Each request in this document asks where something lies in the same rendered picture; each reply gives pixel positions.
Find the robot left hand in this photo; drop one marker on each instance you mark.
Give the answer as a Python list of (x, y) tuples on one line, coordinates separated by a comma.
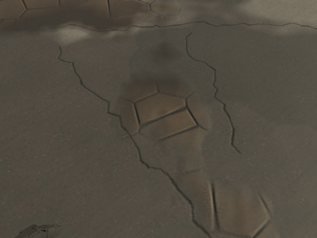
[(41, 231)]

